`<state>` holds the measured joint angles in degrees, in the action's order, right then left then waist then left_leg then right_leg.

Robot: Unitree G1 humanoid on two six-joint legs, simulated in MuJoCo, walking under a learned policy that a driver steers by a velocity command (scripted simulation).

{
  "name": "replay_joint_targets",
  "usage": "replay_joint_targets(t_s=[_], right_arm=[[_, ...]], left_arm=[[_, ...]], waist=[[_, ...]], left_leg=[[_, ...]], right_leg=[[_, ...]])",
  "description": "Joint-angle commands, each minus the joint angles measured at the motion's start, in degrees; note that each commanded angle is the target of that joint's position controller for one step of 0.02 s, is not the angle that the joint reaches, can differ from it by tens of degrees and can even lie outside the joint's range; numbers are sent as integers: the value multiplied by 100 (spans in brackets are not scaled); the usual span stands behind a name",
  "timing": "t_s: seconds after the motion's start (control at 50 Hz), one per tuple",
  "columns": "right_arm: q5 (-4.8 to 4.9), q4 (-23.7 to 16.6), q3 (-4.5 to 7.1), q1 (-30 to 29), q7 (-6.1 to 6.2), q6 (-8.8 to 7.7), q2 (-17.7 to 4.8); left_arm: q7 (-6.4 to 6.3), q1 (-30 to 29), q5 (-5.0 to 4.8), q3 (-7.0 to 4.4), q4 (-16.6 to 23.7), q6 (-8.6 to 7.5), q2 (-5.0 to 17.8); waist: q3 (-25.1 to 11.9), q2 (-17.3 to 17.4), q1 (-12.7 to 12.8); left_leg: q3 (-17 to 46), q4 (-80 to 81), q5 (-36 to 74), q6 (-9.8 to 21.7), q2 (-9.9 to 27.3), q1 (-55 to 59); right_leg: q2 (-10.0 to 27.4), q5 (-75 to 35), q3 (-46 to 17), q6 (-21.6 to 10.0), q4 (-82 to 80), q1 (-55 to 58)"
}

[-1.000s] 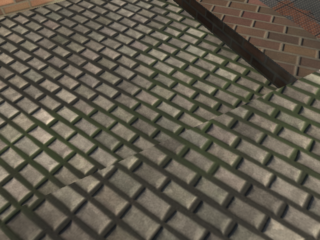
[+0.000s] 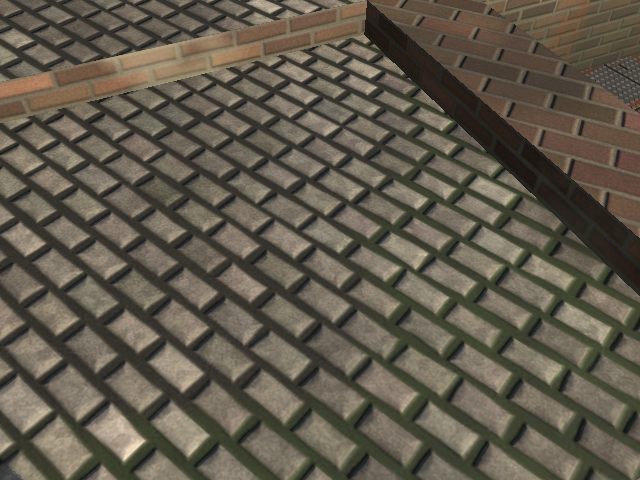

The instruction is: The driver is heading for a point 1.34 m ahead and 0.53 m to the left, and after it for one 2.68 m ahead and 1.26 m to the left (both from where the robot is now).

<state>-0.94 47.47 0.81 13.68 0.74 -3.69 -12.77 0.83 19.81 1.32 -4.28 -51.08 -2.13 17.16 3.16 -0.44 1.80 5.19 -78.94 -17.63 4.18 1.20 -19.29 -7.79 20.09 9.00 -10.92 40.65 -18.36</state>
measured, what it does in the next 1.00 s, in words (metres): goes down, turning left: left foot 0.16 m lower, then right foot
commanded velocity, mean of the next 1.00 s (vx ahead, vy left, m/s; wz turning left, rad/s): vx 1.00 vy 0.00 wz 0.76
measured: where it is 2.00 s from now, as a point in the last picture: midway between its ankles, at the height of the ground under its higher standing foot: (82, 207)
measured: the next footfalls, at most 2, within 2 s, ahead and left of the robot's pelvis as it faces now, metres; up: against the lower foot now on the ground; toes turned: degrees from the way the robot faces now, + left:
left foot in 0.38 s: +0.50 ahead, +0.13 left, -0.16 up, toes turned +19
right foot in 0.70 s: +0.94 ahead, +0.09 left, -0.16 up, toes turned +36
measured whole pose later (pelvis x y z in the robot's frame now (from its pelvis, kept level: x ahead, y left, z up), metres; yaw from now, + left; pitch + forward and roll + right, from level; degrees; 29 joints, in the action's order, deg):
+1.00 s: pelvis +0.90 +0.27 -0.13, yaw +48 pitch +2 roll -3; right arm -2.0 35.5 2.9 0.2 -4.7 -0.3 -19.5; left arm 0.3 27.9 1.7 -3.6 -55.4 -6.6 17.0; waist 0.4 2.3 3.4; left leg -0.5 -57.8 -4.3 6.8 3.6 -45.8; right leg 1.9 18.6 12.0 3.3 14.0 4.5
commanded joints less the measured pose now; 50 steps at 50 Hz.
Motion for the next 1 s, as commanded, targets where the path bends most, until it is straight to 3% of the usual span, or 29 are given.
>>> replay_joint_targets(t_s=[0.02,0.04,0.08,0.1,0.12,0.18,0.28,0.34,0.36,0.38,0.4,0.42,0.44,0.46,0.48,0.5,0.54,0.58,0.62,0.66,0.68,0.7,0.72,0.74,0.76,0.8,0.84,0.92,1.0], right_arm=[[15,-71,179,438,-133,248,-773],[-45,-92,167,267,-197,357,-732],[-28,-184,230,-26,-291,353,-673],[53,-225,278,-269,-361,243,-672],[-13,-282,253,-548,-429,161,-554],[-40,-199,235,-803,-578,53,-379],[-258,-244,227,-1327,-519,63,-541],[-324,468,382,940,-395,144,-879],[-131,919,585,2492,-342,200,-1109],[-80,1070,701,2982,-290,185,-1360],[-101,1246,827,2862,-224,212,-2091],[-117,1194,677,2926,-167,148,-1730],[-140,1081,630,2782,-147,170,-1392],[-164,955,619,2272,-64,136,-1320],[-148,780,616,1605,59,51,-1492],[-46,628,525,1085,135,-63,-1278],[-57,395,457,543,32,-150,-1266],[16,339,514,484,-66,-230,-1297],[129,335,597,647,-168,-208,-1420],[138,354,639,898,-208,-150,-1459],[119,349,658,843,-223,-138,-1567],[83,263,633,553,-231,-178,-1527],[83,-30,408,287,-188,-236,-580],[253,-531,317,802,-173,-230,-487],[73,-393,303,521,-116,-71,-736],[-66,-466,311,18,-244,92,-697],[-117,-814,250,-311,-432,261,-414],[-74,-1396,169,-938,-533,368,-500],[-121,-1517,39,-1496,-627,280,-514]], left_arm=[[-48,-4,-9,-18,232,-464,425],[-20,131,-40,-55,162,-566,563],[33,349,73,-120,-3,-714,729],[5,262,-24,-64,-144,-785,430],[-34,276,-67,-23,-224,-824,336],[-171,561,-18,88,-242,-871,295],[-370,1160,91,207,-597,-631,270],[-518,570,26,228,-524,-424,491],[-482,-94,-12,126,-437,-382,629],[-349,-1023,-94,66,-249,-289,541],[-335,-1111,-18,205,475,-433,168],[-308,-698,-137,361,746,-506,65],[-268,-885,32,382,790,-514,321],[-222,-1022,170,384,861,-591,313],[-165,-953,269,331,894,-586,494],[-97,-1436,356,291,1004,-424,645],[-32,-1770,311,384,1184,-278,413],[11,-1708,131,457,1160,-275,143],[-14,-1670,-23,414,1167,-305,214],[-103,-1478,-6,354,1166,-342,323],[-158,-747,10,255,980,-375,493],[-232,394,50,98,767,-403,815],[-300,1466,204,-42,612,-396,1302],[-243,838,237,-111,704,-345,1556],[-210,36,205,-73,834,-309,985],[-133,-313,178,32,762,-287,370],[-122,-74,96,108,390,-375,122],[-48,-369,6,70,264,-586,205],[-24,82,6,50,67,-630,478]], waist=[[577,480,-412],[643,307,-273],[632,276,-150],[746,414,-227],[581,177,-128],[183,24,74],[670,-169,252],[-299,-319,-891],[-988,46,-1805],[-408,937,-2369],[-374,1976,-1578],[-1435,972,-1221],[-1325,-396,-1181],[-1046,-611,-894],[-713,-197,-394],[146,-764,-54],[705,-737,180],[356,-258,93],[94,12,-137],[-224,-13,-136],[-709,-121,302],[-1279,-68,1005],[-2035,-1003,1284],[-2391,-2282,396],[-1262,-1322,258],[-186,-328,190],[72,-598,-65],[73,-555,-419],[460,-108,-284]], left_leg=[[402,1224,275,-91,555,-894],[184,1545,647,-122,542,-884],[136,2155,1917,0,583,-1523],[86,3172,2752,49,569,-1521],[-217,3713,3708,68,418,-1275],[-750,4218,5201,305,126,-734],[-1541,4898,4689,596,-237,-1490],[-1704,5129,4344,714,-345,941],[-1114,5388,4600,1056,-96,2535],[-712,6425,4280,1609,121,3195],[-12,4117,7146,1586,692,5051],[1543,4088,6830,2326,1329,6303],[2351,4885,3876,2340,1404,5890],[3061,5540,2261,2297,1567,5006],[3879,5946,1027,2355,1901,3924],[3561,6504,1114,2116,1621,2019],[2542,6921,1642,1881,816,-747],[1678,6701,2191,1414,135,-1595],[1467,6297,2660,1116,-124,-964],[1492,5324,3730,837,-278,-45],[1350,4147,4149,654,-427,141],[1214,2619,4084,513,-590,-365],[743,333,-1,425,-985,-1338],[246,-481,-1106,405,-989,-2400],[106,-740,-545,440,-409,-3016],[-102,-352,-48,351,59,-2946],[-35,-145,14,253,369,-2851],[-208,743,1032,177,506,-2599],[-774,3226,1804,368,114,-1326]], right_leg=[[1962,507,-2583,-187,-2977,-314],[1815,-127,-2162,-16,-3200,-276],[1618,-1354,-1460,138,-2925,338],[1248,-1288,-783,335,-2710,267],[1101,-1093,-395,425,-2501,271],[1207,-1139,101,610,-1933,503],[1513,-3339,620,952,-733,2030],[1795,-5824,602,907,2157,1837],[1482,-5302,499,963,4463,1244],[523,-788,556,906,7318,-326],[413,1865,-188,1035,7662,-3141],[760,1603,-1013,1126,7101,-4276],[1056,1211,-1235,1051,6283,-4593],[1178,884,-1578,968,5835,-4544],[1345,660,-1874,1074,5029,-4501],[1602,538,-1896,1402,3820,-3743],[1677,-228,-1435,1676,1750,-1534],[1380,-1649,-1095,1533,724,309],[1143,-2297,-911,1362,107,642],[767,-1850,-870,1238,-588,987],[612,-1550,-870,1171,-830,1776],[892,-972,-1078,1078,-678,2989],[2570,719,-2866,836,-971,4080],[3630,2044,-6247,374,-2625,4061],[3388,3292,-5869,257,-2712,3234],[2888,1560,-3841,421,-2607,1909],[2649,506,-2637,611,-2777,1271],[2371,-1350,-842,811,-3335,870],[2070,-2125,-22,564,-4247,574]])
Velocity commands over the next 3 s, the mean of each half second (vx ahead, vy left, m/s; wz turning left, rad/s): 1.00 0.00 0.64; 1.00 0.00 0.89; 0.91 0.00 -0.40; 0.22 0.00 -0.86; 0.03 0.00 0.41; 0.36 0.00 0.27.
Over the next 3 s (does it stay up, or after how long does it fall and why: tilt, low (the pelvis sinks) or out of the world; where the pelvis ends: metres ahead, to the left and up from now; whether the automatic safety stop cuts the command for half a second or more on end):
stays up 1.45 0.88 -0.12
